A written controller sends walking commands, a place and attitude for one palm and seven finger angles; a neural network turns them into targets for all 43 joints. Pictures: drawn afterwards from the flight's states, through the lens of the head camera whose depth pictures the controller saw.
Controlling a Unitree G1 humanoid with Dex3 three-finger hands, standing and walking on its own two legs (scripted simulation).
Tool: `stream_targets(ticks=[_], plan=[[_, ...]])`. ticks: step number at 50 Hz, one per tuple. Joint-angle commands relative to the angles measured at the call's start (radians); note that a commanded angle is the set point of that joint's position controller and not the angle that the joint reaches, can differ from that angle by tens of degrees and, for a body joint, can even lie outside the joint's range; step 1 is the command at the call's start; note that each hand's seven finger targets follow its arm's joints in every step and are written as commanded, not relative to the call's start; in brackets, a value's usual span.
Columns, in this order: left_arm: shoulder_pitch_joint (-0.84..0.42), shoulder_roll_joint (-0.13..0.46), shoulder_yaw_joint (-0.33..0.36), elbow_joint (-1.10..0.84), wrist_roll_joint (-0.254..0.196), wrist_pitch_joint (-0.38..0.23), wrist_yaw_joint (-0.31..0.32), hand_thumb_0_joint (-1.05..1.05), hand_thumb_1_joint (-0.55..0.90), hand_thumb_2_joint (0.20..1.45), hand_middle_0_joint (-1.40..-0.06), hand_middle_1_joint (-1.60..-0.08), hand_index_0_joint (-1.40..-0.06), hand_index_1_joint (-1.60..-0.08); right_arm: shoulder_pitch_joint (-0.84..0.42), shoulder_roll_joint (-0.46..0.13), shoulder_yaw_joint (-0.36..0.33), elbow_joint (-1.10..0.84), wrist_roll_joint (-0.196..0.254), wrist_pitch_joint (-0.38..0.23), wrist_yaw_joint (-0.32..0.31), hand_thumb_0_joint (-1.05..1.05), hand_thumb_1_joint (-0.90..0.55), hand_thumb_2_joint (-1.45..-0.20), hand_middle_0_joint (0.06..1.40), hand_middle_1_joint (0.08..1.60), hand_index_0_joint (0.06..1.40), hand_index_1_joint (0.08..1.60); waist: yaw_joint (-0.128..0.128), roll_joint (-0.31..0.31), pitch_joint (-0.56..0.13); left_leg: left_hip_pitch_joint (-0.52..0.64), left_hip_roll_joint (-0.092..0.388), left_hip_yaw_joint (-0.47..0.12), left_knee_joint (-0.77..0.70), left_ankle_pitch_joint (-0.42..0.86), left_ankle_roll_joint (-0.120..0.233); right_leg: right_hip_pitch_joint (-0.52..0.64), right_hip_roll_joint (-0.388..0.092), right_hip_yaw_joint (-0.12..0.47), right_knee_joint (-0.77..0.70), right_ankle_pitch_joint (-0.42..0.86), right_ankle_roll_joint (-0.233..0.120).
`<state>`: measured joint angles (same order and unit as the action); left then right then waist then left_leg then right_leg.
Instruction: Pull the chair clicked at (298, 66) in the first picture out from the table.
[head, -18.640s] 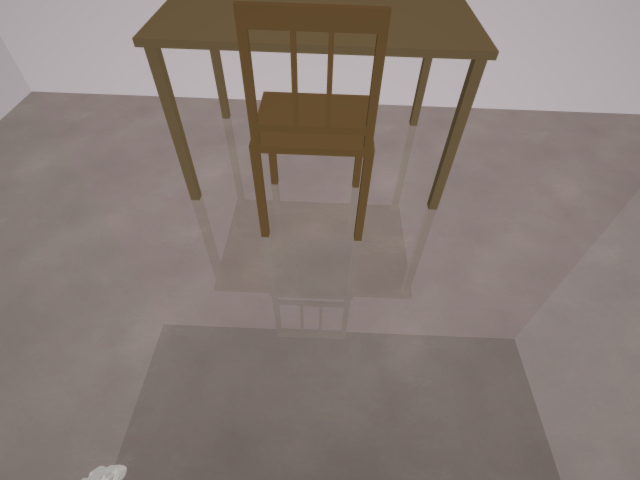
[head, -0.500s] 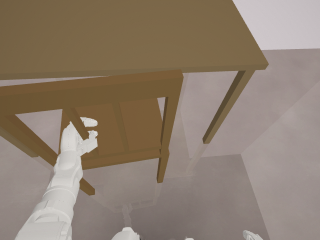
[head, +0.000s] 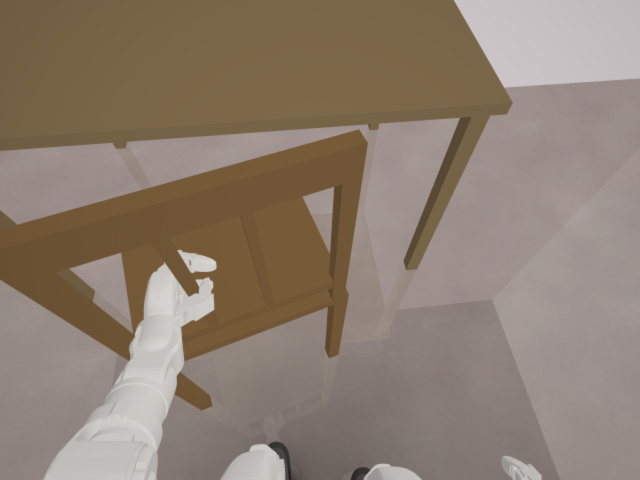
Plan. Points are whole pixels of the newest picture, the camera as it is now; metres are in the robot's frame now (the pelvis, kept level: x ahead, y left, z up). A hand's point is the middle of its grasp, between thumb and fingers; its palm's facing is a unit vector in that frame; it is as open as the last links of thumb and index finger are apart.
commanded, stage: step backward, pulling the chair out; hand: left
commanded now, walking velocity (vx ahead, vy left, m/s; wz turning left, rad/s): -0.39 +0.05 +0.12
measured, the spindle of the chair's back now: (190, 286) +0.38 +0.19 -0.06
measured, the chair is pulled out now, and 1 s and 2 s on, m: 0.12 0.19 0.37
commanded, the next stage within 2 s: none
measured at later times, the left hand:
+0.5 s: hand (206, 328) +0.31 +0.16 -0.06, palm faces +0.11 -0.97 -0.21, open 5.0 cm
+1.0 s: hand (203, 348) +0.29 +0.16 -0.06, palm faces +0.08 -0.98 -0.21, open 5.0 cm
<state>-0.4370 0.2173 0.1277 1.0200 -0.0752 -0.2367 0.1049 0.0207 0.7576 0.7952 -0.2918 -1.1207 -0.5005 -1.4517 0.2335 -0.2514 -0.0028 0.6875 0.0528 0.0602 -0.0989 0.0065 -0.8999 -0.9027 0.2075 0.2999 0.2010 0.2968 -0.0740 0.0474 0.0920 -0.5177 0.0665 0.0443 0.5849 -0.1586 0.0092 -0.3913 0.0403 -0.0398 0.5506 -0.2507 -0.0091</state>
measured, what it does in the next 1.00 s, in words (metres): steps on the spot: left foot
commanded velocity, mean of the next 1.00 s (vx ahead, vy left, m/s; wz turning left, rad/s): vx -0.38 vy -0.01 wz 0.08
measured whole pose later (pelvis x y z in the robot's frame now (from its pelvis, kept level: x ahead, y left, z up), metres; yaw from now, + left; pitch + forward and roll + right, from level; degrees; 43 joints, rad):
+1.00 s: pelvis -0.08 +0.00 +0.00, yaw +3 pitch +3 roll -1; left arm -0.48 0.21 0.08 0.95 -0.02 -0.21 0.10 0.00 0.72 0.81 -0.28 -1.19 -0.50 -1.45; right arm 0.17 -0.19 0.00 0.69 0.02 0.00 -0.08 0.01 -0.90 -0.90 0.21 0.30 0.20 0.30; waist -0.08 0.02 0.18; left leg -0.45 0.06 -0.06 0.75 -0.40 -0.06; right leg -0.46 0.00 -0.05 0.58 -0.17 -0.01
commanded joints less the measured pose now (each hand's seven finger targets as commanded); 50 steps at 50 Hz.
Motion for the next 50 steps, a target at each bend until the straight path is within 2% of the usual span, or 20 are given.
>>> stream_targets(ticks=[1, 5, 11, 14, 18, 21, 23, 24, 27, 30, 33, 34, 36, 38, 40, 42, 45, 47, 48, 50], plan=[[-0.306, 0.247, -0.021, -0.153, 0.041, -0.058, 0.018, 0.0, 0.9, 0.9, -0.5, -1.45, -0.5, -1.45, 0.018, -0.151, -0.057, -0.068, 0.001, -0.068, -0.019, 0.0, -0.9, -0.9, 0.2, 0.3, 0.2, 0.3, 0.015, -0.016, -0.353, 0.241, 0.03, -0.101, -0.018, -0.067, 0.005, 0.056, -0.21, 0.162, -0.162, 0.054, -0.003], [-0.316, 0.203, -0.055, -0.126, 0.042, -0.072, 0.024, 0.0, 0.9, 0.9, -0.5, -1.45, -0.5, -1.45, 0.018, -0.161, -0.057, -0.041, -0.002, -0.103, -0.026, 0.0, -0.9, -0.9, 0.2, 0.3, 0.2, 0.3, 0.018, -0.03, -0.311, 0.282, 0.038, -0.13, -0.064, -0.137, 0.01, -0.011, -0.192, 0.132, -0.172, -0.1, -0.008], [-0.355, 0.151, -0.085, -0.164, 0.037, -0.071, 0.012, 0.0, 0.9, 0.9, -0.5, -1.45, -0.5, -1.45, 0.008, -0.163, -0.049, -0.04, -0.02, -0.134, -0.027, 0.0, -0.9, -0.9, 0.2, 0.3, 0.2, 0.3, 0.04, 0.14, -0.351, 0.298, 0.202, -0.364, -0.242, -0.144, 0.094, -0.021, -0.064, 0.069, 0.11, -0.163, -0.006], [-0.335, 0.156, -0.076, -0.164, 0.044, -0.065, 0.011, 0.0, 0.9, 0.9, -0.5, -1.45, -0.5, -1.45, 0.025, -0.16, -0.049, -0.03, -0.033, -0.143, -0.024, 0.0, -0.9, -0.9, 0.2, 0.3, 0.2, 0.3, 0.037, 0.157, -0.375, 0.349, 0.217, -0.345, -0.194, 0.002, 0.104, -0.005, -0.062, 0.073, 0.101, -0.16, -0.009], [-0.311, 0.186, -0.045, -0.154, 0.046, -0.054, 0.007, 0.0, 0.9, 0.9, -0.5, -1.45, -0.5, -1.45, 0.025, -0.162, -0.055, -0.035, -0.03, -0.155, -0.019, 0.0, -0.9, -0.9, 0.2, 0.3, 0.2, 0.3, 0.039, 0.129, -0.344, 0.206, 0.192, -0.294, -0.168, -0.104, 0.093, 0.124, -0.067, 0.081, 0.028, -0.123, -0.015], [-0.321, 0.182, -0.056, -0.181, 0.047, -0.057, 0.007, 0.0, 0.9, 0.9, -0.5, -1.45, -0.5, -1.45, 0.01, -0.142, -0.054, -0.049, -0.026, -0.165, -0.017, 0.0, -0.9, -0.9, 0.2, 0.3, 0.2, 0.3, 0.034, 0.024, -0.329, 0.126, 0.104, -0.196, -0.064, -0.194, 0.046, 0.147, -0.154, 0.186, -0.088, -0.121, -0.038], [-0.314, 0.25, -0.02, -0.159, 0.052, -0.059, 0.023, 0.0, 0.9, 0.9, -0.5, -1.45, -0.5, -1.45, 0.021, -0.148, -0.064, -0.038, -0.018, -0.159, -0.02, 0.0, -0.9, -0.9, 0.2, 0.3, 0.2, 0.3, 0.031, -0.138, -0.318, 0.155, -0.029, -0.093, 0.221, -0.294, -0.032, 0.014, -0.359, 0.402, -0.263, -0.294, -0.129], [-0.312, 0.235, -0.025, -0.146, 0.059, -0.055, 0.031, 0.0, 0.9, 0.9, -0.5, -1.45, -0.5, -1.45, -0.007, -0.139, -0.058, -0.022, -0.025, -0.153, -0.018, 0.0, -0.9, -0.9, 0.2, 0.3, 0.2, 0.3, 0.047, -0.126, -0.319, 0.154, -0.051, -0.097, 0.36, -0.279, -0.049, 0.013, -0.432, 0.416, -0.28, -0.168, -0.166], [-0.329, 0.224, -0.006, -0.16, 0.066, -0.037, 0.029, 0.0, 0.9, 0.9, -0.5, -1.45, -0.5, -1.45, -0.027, -0.125, -0.038, -0.005, -0.03, -0.16, -0.013, 0.0, -0.9, -0.9, 0.2, 0.3, 0.2, 0.3, 0.051, -0.134, -0.365, 0.027, -0.037, -0.177, 0.361, -0.339, -0.045, 0.273, -0.435, 0.279, -0.099, 0.519, -0.164], [-0.307, 0.197, -0.016, -0.156, 0.057, -0.012, 0.025, 0.0, 0.9, 0.9, -0.5, -1.45, -0.5, -1.45, -0.007, -0.138, -0.037, 0.015, -0.025, -0.144, -0.027, 0.0, -0.9, -0.9, 0.2, 0.3, 0.2, 0.3, 0.042, -0.161, -0.392, 0.106, -0.023, -0.143, 0.074, -0.218, -0.049, 0.35, -0.37, 0.186, -0.008, 0.723, -0.094], [-0.336, 0.147, -0.066, -0.192, 0.043, -0.004, 0.016, 0.0, 0.9, 0.9, -0.5, -1.45, -0.5, -1.45, 0.005, -0.177, -0.063, -0.011, -0.022, -0.125, -0.039, 0.0, -0.9, -0.9, 0.2, 0.3, 0.2, 0.3, 0.043, -0.065, -0.384, 0.284, 0.11, -0.195, -0.113, 0.356, 0.013, 0.226, -0.204, 0.077, 0.051, 0.52, 0.011], [-0.338, 0.099, -0.098, -0.193, 0.042, -0.01, 0.002, 0.0, 0.9, 0.9, -0.5, -1.45, -0.5, -1.45, 0.035, -0.168, -0.066, -0.009, -0.019, -0.113, -0.025, 0.0, -0.9, -0.9, 0.2, 0.3, 0.2, 0.3, 0.042, -0.063, -0.414, 0.322, 0.141, -0.19, -0.106, 0.436, 0.026, 0.221, -0.163, 0.065, 0.059, 0.41, 0.023], [-0.386, 0.068, -0.125, -0.257, 0.069, -0.025, -0.013, 0.0, 0.9, 0.9, -0.5, -1.45, -0.5, -1.45, -0.009, -0.134, -0.058, -0.045, -0.041, -0.098, -0.014, 0.0, -0.9, -0.9, 0.2, 0.3, 0.2, 0.3, 0.03, 0.118, -0.42, 0.305, 0.17, -0.247, -0.085, 0.538, 0.051, 0.188, -0.135, 0.045, 0.138, 0.258, 0.021], [-0.331, 0.09, -0.091, -0.278, 0.072, -0.032, -0.013, 0.0, 0.9, 0.9, -0.5, -1.45, -0.5, -1.45, 0.017, -0.145, -0.074, -0.058, -0.047, -0.09, -0.001, 0.0, -0.9, -0.9, 0.2, 0.3, 0.2, 0.3, 0.036, 0.155, -0.44, 0.381, 0.202, -0.274, -0.067, 0.643, 0.074, 0.133, -0.096, 0.045, 0.141, 0.083, 0.011], [-0.301, 0.072, -0.097, -0.293, 0.078, -0.041, -0.017, 0.0, 0.9, 0.9, -0.5, -1.45, -0.5, -1.45, 0.019, -0.134, -0.075, -0.071, -0.052, -0.088, 0.015, 0.0, -0.9, -0.9, 0.2, 0.3, 0.2, 0.3, 0.034, 0.164, -0.434, 0.42, 0.211, -0.257, -0.028, 0.734, 0.077, 0.117, -0.09, 0.049, 0.109, 0.086, 0.003], [-0.301, 0.085, -0.088, -0.307, 0.086, -0.049, -0.017, 0.0, 0.9, 0.9, -0.5, -1.45, -0.5, -1.45, 0.014, -0.125, -0.074, -0.074, -0.054, -0.091, 0.025, 0.0, -0.9, -0.9, 0.2, 0.3, 0.2, 0.3, 0.028, 0.175, -0.411, 0.381, 0.204, -0.232, -0.01, 0.688, 0.062, 0.148, -0.097, 0.058, 0.069, 0.16, -0.003], [-0.281, 0.128, -0.057, -0.304, 0.079, -0.055, -0.013, 0.0, 0.9, 0.9, -0.5, -1.45, -0.5, -1.45, 0.022, -0.124, -0.079, -0.084, -0.041, -0.085, 0.016, 0.0, -0.9, -0.9, 0.2, 0.3, 0.2, 0.3, 0.019, 0.064, -0.438, 0.256, 0.142, -0.163, 0.039, 0.431, 0.006, 0.27, -0.143, 0.085, 0.014, 0.467, -0.018], [-0.285, 0.185, -0.029, -0.282, 0.078, -0.062, -0.002, 0.0, 0.9, 0.9, -0.5, -1.45, -0.5, -1.45, 0.027, -0.111, -0.08, -0.074, -0.029, -0.087, 0.001, 0.0, -0.9, -0.9, 0.2, 0.3, 0.2, 0.3, 0.014, -0.104, -0.486, 0.173, 0.006, -0.06, 0.184, -0.03, -0.059, 0.318, -0.308, 0.225, -0.07, 0.644, -0.083], [-0.252, 0.221, -0.009, -0.242, 0.076, -0.051, 0.001, 0.0, 0.9, 0.9, -0.5, -1.45, -0.5, -1.45, 0.012, -0.118, -0.078, -0.069, -0.025, -0.09, -0.007, 0.0, -0.9, -0.9, 0.2, 0.3, 0.2, 0.3, 0.032, -0.148, -0.482, 0.128, -0.039, -0.08, 0.277, -0.315, -0.066, 0.317, -0.381, 0.288, -0.114, 0.676, -0.13], [-0.263, 0.185, -0.025, -0.217, 0.079, -0.023, 0.006, 0.0, 0.9, 0.9, -0.5, -1.45, -0.5, -1.45, -0.021, -0.109, -0.054, -0.061, -0.033, -0.096, -0.011, 0.0, -0.9, -0.9, 0.2, 0.3, 0.2, 0.3, 0.049, -0.154, -0.441, 0.077, -0.031, -0.141, 0.331, -0.399, -0.055, 0.29, -0.427, 0.266, -0.11, 0.605, -0.147]])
